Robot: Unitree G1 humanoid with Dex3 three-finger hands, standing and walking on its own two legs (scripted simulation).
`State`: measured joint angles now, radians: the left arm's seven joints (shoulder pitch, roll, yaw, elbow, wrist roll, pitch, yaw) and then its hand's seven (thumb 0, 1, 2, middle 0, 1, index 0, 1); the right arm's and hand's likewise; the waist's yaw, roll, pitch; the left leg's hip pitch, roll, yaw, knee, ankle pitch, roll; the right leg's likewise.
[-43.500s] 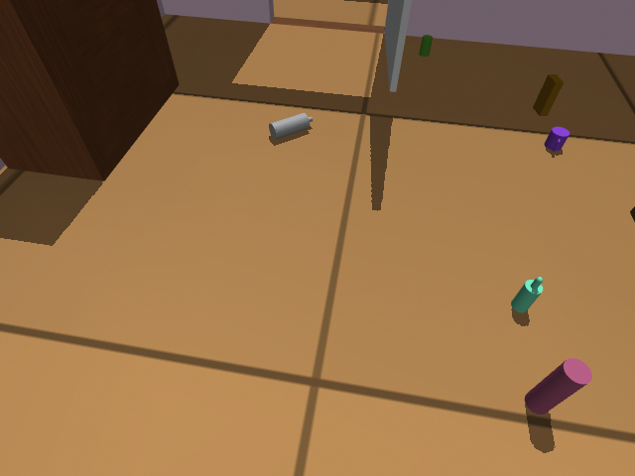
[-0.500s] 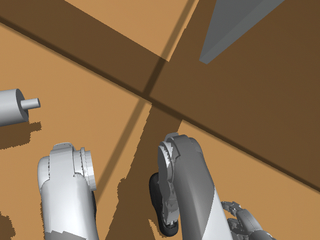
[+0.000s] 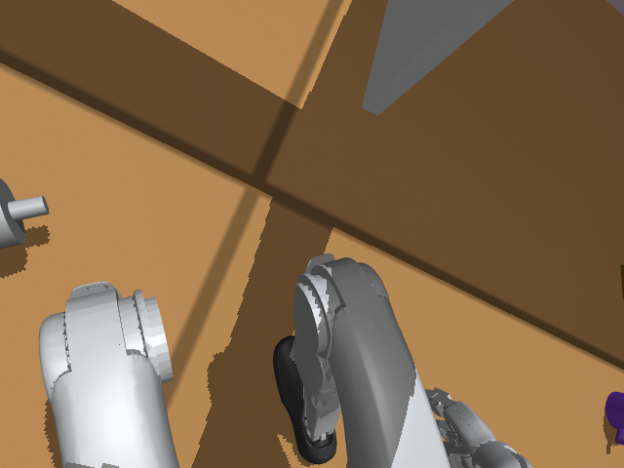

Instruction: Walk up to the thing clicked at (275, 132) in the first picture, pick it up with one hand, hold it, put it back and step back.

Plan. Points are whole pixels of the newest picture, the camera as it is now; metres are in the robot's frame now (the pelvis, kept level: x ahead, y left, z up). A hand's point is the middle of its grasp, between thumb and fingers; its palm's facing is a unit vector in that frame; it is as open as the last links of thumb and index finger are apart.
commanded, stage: rest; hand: left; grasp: from above
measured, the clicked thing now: out of the picture +0.39 +0.37 -0.23
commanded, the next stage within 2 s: open in 0.70 s
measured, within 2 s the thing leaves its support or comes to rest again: rests again in 1.06 s
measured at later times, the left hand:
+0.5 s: hand out of the picture +0.38 +0.39 -0.22, palm faces -0.40 -0.20 -0.89, open 10.9 cm
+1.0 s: hand out of the picture +0.38 +0.39 -0.23, palm faces -0.41 -0.19 -0.89, open 11.1 cm
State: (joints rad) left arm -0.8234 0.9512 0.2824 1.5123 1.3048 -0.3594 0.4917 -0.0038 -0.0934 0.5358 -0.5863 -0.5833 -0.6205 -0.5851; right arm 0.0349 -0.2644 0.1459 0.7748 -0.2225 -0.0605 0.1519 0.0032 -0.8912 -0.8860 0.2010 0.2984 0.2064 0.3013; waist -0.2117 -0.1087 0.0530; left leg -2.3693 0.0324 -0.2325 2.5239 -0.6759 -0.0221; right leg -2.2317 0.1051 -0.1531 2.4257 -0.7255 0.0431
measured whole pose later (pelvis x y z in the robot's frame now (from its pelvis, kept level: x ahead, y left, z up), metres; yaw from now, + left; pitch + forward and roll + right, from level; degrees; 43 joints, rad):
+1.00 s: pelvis -0.01 +0.00 -0.01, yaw -3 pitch +24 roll -13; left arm -0.85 1.04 0.23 1.65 1.29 -0.34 0.58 -0.01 -0.11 0.62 -0.50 -0.69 -0.53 -0.69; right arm 0.01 -0.30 0.26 0.74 -0.27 -0.16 0.19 0.00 -0.89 -0.89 0.20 0.30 0.21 0.30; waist -0.25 -0.15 0.11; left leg -2.36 0.04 -0.29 2.58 -0.68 -0.02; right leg -2.21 0.13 -0.19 2.44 -0.70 0.06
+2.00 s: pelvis -0.01 +0.01 -0.01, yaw -3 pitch +24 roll -14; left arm -0.83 1.04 0.26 1.53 1.28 -0.33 0.55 0.00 -0.49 0.99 -0.09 -1.01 -0.09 -1.01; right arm 0.02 -0.31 0.26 0.72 -0.27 -0.17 0.20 0.00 -0.89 -0.89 0.20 0.30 0.21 0.30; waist -0.24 -0.15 0.11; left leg -2.35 0.03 -0.29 2.57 -0.67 -0.02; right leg -2.20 0.12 -0.20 2.43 -0.70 0.06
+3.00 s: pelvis -0.02 +0.00 +0.04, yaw +3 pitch +31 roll -10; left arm -0.75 0.86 0.20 1.10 1.16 -0.27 0.24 0.00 -0.31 0.92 -0.19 -0.82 -0.19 -0.83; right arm 0.13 -0.23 0.06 0.72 -0.12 0.01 0.12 0.01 -0.90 -0.89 0.20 0.30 0.21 0.30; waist -0.14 -0.01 -0.04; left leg -2.31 0.02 -0.17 2.35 -0.61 0.00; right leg -2.16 0.07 -0.11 2.28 -0.69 0.04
